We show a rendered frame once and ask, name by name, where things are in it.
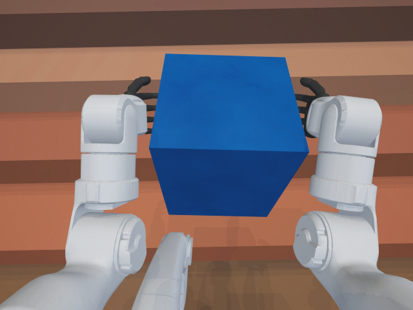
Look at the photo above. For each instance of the carton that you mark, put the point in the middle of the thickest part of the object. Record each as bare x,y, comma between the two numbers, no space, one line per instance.
227,136

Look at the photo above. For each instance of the robot left forearm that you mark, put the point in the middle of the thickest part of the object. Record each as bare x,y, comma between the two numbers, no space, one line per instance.
110,125

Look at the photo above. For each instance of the robot left upper arm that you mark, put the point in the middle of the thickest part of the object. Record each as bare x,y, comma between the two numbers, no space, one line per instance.
103,248

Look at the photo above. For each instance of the robot right forearm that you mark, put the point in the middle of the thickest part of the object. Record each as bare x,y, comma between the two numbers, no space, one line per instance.
348,130

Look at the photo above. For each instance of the robot left thigh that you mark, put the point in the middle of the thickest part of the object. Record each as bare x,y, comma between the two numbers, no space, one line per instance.
161,286

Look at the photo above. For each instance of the left robot hand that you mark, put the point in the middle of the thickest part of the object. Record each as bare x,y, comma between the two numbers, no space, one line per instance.
134,87

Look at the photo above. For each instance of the robot right upper arm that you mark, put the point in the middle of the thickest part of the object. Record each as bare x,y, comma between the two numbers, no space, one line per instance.
342,252

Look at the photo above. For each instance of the right robot hand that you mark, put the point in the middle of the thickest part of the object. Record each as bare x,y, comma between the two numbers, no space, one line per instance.
319,92

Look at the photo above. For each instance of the left robot shin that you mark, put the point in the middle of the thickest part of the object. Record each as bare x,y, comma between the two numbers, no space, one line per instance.
183,288

